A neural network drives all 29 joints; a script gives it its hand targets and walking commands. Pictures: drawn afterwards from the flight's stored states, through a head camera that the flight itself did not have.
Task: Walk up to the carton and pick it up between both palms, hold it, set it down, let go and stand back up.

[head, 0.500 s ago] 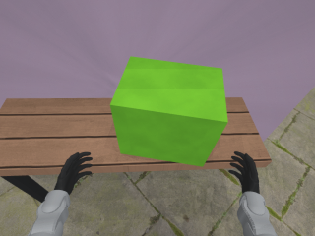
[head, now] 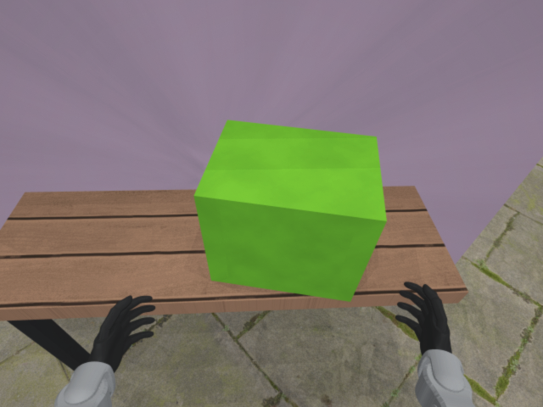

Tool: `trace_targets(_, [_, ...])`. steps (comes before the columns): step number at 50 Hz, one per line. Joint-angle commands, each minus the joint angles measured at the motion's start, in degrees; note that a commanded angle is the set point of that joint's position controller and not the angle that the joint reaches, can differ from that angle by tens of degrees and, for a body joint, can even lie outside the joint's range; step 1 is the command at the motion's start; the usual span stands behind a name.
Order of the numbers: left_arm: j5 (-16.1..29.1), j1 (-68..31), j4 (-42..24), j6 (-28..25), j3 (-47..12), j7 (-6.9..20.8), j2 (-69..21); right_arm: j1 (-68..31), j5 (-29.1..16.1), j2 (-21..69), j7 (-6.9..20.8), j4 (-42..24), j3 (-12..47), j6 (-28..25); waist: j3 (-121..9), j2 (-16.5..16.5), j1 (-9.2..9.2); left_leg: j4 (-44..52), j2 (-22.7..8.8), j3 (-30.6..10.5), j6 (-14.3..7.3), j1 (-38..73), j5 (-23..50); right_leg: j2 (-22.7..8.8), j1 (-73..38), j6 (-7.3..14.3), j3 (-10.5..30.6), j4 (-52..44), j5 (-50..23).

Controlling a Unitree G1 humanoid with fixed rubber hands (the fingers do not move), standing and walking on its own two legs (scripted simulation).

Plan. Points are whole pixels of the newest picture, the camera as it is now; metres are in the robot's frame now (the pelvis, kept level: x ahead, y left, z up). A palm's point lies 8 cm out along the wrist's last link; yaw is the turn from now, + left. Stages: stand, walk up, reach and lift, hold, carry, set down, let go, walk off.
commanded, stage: set down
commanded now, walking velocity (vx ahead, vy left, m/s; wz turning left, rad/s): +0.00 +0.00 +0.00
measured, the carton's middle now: (289, 212) +0.46 -0.03 +0.00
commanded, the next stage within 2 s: let go in 1.96 s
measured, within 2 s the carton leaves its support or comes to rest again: neither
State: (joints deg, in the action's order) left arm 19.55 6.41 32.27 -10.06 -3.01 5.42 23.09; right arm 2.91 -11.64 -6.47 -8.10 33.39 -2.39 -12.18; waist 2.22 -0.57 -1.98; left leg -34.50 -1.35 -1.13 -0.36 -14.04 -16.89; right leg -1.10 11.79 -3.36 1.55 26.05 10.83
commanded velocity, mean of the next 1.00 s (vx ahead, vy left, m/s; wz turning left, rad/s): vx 0.00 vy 0.00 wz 0.00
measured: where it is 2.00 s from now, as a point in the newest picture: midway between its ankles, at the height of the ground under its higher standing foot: outside the picture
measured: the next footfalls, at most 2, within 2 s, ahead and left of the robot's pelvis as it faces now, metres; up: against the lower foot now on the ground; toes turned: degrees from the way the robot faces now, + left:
none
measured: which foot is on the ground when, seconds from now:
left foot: down 0.00-1.00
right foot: down 0.00-1.00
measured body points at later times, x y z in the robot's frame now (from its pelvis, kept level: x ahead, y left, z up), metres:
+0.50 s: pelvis +0.01 -0.01 +0.00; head +0.02 -0.01 +0.45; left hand +0.22 +0.25 -0.04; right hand +0.23 -0.23 -0.04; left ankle +0.02 +0.11 -0.73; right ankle +0.04 -0.17 -0.73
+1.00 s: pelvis +0.02 -0.01 +0.01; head +0.03 -0.01 +0.46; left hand +0.20 +0.22 -0.07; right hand +0.23 -0.23 -0.04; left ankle +0.02 +0.11 -0.73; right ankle +0.04 -0.17 -0.73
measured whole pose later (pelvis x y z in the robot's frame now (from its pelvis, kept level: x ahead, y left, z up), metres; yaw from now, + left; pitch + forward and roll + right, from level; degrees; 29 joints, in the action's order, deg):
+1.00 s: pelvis +0.02 -0.01 +0.01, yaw +0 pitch -3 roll -1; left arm 9.6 10.9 30.4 0.3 -3.0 1.4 17.1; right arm 5.0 -8.2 -6.7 -1.3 32.4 -2.4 -10.1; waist 4.2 1.4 -2.0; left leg -28.5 -1.4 -1.1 0.7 -10.6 -15.0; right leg -1.1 9.7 -2.5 1.5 23.1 10.5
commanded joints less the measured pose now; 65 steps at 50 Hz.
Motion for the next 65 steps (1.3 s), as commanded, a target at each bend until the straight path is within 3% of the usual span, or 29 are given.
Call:
trace_targets(1, [-1.91,-5.18,-18.3,-1.0,3.98,-0.97,8.97,0.41,0.86,-5.02,1.14,-17.7,-0.22,-0.71,-6.1,6.79,4.76,15.68,-0.32,0.13,4.67,3.18,7.53,3.4,-9.77,6.26,-2.83,-5.59,2.67])
trace_targets(2, [-2.57,-5.17,-18.0,-0.86,4.07,-1.29,10.86,0.83,0.54,-4.62,1.46,-20.05,0.67,-0.43,-6.07,7.25,5.98,16.36,-0.17,0.44,4.3,3.81,6.54,3.25,-10.4,6.38,-2.81,-6.23,2.43])
trace_targets(5, [-2.66,-4.34,-17.79,-1.44,2.78,-2.58,6.24,-0.3,0.52,-5.77,3.02,-17.57,-0.09,-0.53,-4.78,10.24,4.89,18.21,-2.01,-1.23,4.5,-1.5,2.72,4.81,-13.78,5.92,-3.69,-3.4,2.8])
trace_targets(6, [-1.61,-5.51,-19.8,-1.65,3.36,-2.53,9.06,-1.65,0.21,-5.63,2.62,-23.13,0.05,-1.05,-7.82,9.6,6.49,17.47,-1.37,0.49,3.92,-0.62,2.95,3.67,-13.96,5.75,-2.88,-3.68,1.6])
trace_targets(7, [-2.5,-5.36,-14.88,-0.81,2.09,-1.93,7.74,-0.38,1.66,-5.7,2.39,-18.84,0.21,-0.07,-5.6,6.83,4.12,17.81,-0.7,0.7,3.66,0.36,1.58,3.65,-11.99,5.83,-3.34,-5.03,3.28])
trace_targets(8, [-2.31,-4.97,-16.77,-0.74,1.8,-2.51,8.25,-1.57,1.43,-5.97,2.62,-19.8,-0.59,-0.41,-6.81,8.83,5.71,17.4,-0.5,1.13,3.69,1.11,3.03,3.06,-11.94,6.1,-2.58,-4.71,3.84])
trace_targets(9, [-1.64,-4.49,-15.45,-0.23,1.67,-2.31,7.46,-0.06,2.04,-5.68,2.68,-19.87,-0.4,-0.25,-5.94,6.63,4.09,17.99,-1.12,0.25,4.02,1.3,1.88,3.38,-12.0,5.88,-3.72,-4.37,3.14])
trace_targets(11, [-4.31,-4.69,-13.54,0.64,2.44,-2.75,6.36,-2.01,3.39,-5.91,3.7,-15.09,-1.24,0.69,-5.22,9.13,5.98,18.23,-1.35,0.73,4.41,0.55,0.39,3.7,-10.71,6.14,-3.5,-4.4,5.45])
trace_targets(12, [-3.99,-6.03,-13.75,0.64,1.78,-2.87,6.78,-1.78,3.42,-6.16,3.77,-13.84,-1.24,0.88,-5.66,8.9,4.59,18.82,-2.23,-0.08,4.14,-1.21,0.6,4.23,-13.11,6.04,-4.04,-3.69,3.63])
trace_targets(13, [-3.53,-3.73,-17.1,0.18,2.54,-2.76,7.17,0.46,2.0,-4.91,3.58,-17.54,1.08,0.16,-6.52,7.78,6.31,17.47,-0.75,1.15,4.01,1.04,3.97,3.24,-13.6,6.12,-2.96,-4.89,2.34])
trace_targets(16, [-5.27,-1.31,-15.08,1.62,2.75,-2.68,4.64,0.71,3.37,-7.03,4.06,-12.93,-0.5,-0.12,-6.52,7.9,5.11,16.1,-0.08,1.3,5.28,6.31,13.08,3.84,-9.37,6.75,-4.01,-5.8,0.14])
trace_targets(17, [-4.73,-3.35,-14.62,2.43,2.69,-2.11,4.96,-0.6,4.17,-7.65,3.51,-12.83,-2.04,0.08,-5.44,8.3,3.81,16.26,0.01,1.56,5.36,6.92,12.85,3.63,-9.55,6.84,-4.02,-6.39,0.79])
trace_targets(20, [-5.83,-1.61,-12.61,3.46,3.93,-1.56,4.62,0.68,4.78,-7.01,3.66,-15.52,1.11,0.48,-6.16,3.84,6.08,14.85,1.7,3.68,4.34,7.04,14.62,3.23,-9.44,6.14,-3.49,-7.74,-1.04])
trace_targets(24, [-7.55,-0.09,-14.32,3.98,5.42,-1.13,5.28,2.21,5.2,-6.37,3.65,-14.65,1.41,0.39,-6.95,5.54,5.99,14.23,2.04,3.37,4.49,9.03,18.89,3.53,-10.78,5.73,-4.01,-6.77,-3.56])
trace_targets(25, [-6.1,-0.19,-16.34,3.25,4.57,-1.24,4.88,3.18,4.86,-5.57,3.47,-17.09,2.01,-0.08,-9.67,2.54,4.92,13.96,1.78,3.38,4.04,9.78,19.19,3.31,-10.75,5.44,-3.37,-7.41,-4.22])
trace_targets(26, [-8.24,-0.69,-11.33,4.34,4.46,-1.51,3.26,1.44,6.36,-8.01,4.62,-10.19,0.22,0.59,-6.52,6.16,5.15,14.64,1.59,3.01,5.05,8.74,18.46,4.01,-9.74,6.28,-4.57,-7.04,-1.88])
trace_targets(28, [-9.16,1.31,-10.96,4.57,4.8,-1.91,2.45,2.55,5.79,-7.05,5.1,-7.83,1.37,0.6,-3.93,6.18,5.79,15.46,1.37,3.13,5.4,8.49,20.18,4.19,-10.93,6.27,-4.92,-7.23,-3.63])
trace_targets(33, [-8.42,3.57,-11.98,4.6,4.91,-1.18,3.04,4.3,6.04,-6.56,4.21,-14.35,2.72,-0.42,-7.93,1.8,5.97,13.77,2.15,4.39,4.29,11.51,22.64,3.03,-11.25,5.19,-3.8,-8.42,-8.03])
trace_targets(42, [-13.72,1.84,-11.19,7.6,3.83,-4.89,-2.58,0.09,9.67,-9.91,7.71,-1.48,-1.08,0.49,-7.09,7.75,5.48,15.71,0.34,3.42,6.1,11.02,18.78,5.04,-7.78,7.0,-5.45,-7.7,0.09])
trace_targets(47, [-13.63,2.4,-10.35,8.95,4.72,-4.87,-2.44,1.0,11.15,-8.21,7.31,-0.04,-0.46,1.26,-6.34,3.43,5.21,15.54,0.76,4.74,4.93,11.97,16.54,3.83,-8.5,5.8,-4.0,-7.94,-1.94])
trace_targets(50, [-15.73,3.2,-9.75,10.4,3.89,-5.98,-4.55,-0.6,11.86,-9.99,8.42,3.84,-2.13,1.67,-3.76,6.98,5.31,16.9,0.01,3.56,5.85,8.52,14.79,5.06,-9.65,6.23,-5.56,-6.8,-0.75])
trace_targets(51, [-15.47,3.19,-9.64,10.54,4.75,-5.9,-3.91,-0.09,11.2,-9.69,8.34,2.82,-0.99,1.99,-5.02,4.14,5.44,17.18,0.15,4.07,5.02,8.29,14.53,5.01,-10.97,5.88,-4.47,-7.32,-1.92])
trace_targets(52, [-16.24,4.0,-8.3,11.52,5.62,-5.99,-4.95,0.27,11.96,-11.04,8.66,3.79,-1.71,2.0,-5.04,5.55,6.53,17.47,0.41,4.69,5.1,9.21,13.72,4.48,-10.23,6.06,-4.06,-7.5,-0.87])
trace_targets(54, [-15.89,2.19,-8.6,12.8,4.13,-6.27,-5.9,-1.46,12.53,-11.04,9.07,5.59,-2.12,2.36,-4.63,4.81,4.54,17.03,-0.22,4.27,5.66,10.33,14.26,4.91,-9.04,6.03,-4.71,-7.25,-0.45])
trace_targets(56, [-14.71,1.3,-10.53,12.01,4.63,-6.44,-3.66,-1.56,12.32,-9.28,8.97,-0.65,-1.19,1.27,-6.91,1.15,5.53,16.85,0.49,4.9,4.29,8.38,10.99,4.11,-10.63,5.44,-4.4,-7.29,-0.98])
trace_targets(59, [-15.54,0.97,-12.33,12.21,4.59,-7.7,-3.29,-3.15,12.43,-10.42,9.37,-1.9,-2.43,0.06,-7.03,3.08,6.77,17.42,0.28,5.14,4.08,8.02,10.98,4.35,-10.72,5.41,-4.91,-5.72,-1.77])
trace_targets(63, [-15.55,1.9,-8.07,12.95,3.73,-7.2,-6.37,-0.62,13.69,-9.63,9.11,1.78,-2.07,0.97,-5.2,0.59,3.83,16.44,0.78,5.47,4.26,8.94,12.44,3.95,-9.49,5.42,-4.66,-6.88,-1.23])
trace_targets(64, [-17.57,0.46,-7.13,13.99,3.49,-7.76,-7.95,-2.48,14.45,-11.86,10.17,6.68,-3.15,1.74,-5.85,3.78,4.47,17.06,0.54,5.23,4.98,9.89,12.52,5.0,-7.8,5.93,-5.34,-6.48,-0.11])
trace_targets(65, [-15.98,1.99,-9.82,13.59,4.38,-7.57,-5.15,-1.59,13.17,-10.57,9.58,0.76,-1.77,0.64,-8.52,1.49,5.56,16.04,0.91,6.19,4.31,8.66,14.31,4.38,-10.8,5.26,-4.72,-5.73,-3.9])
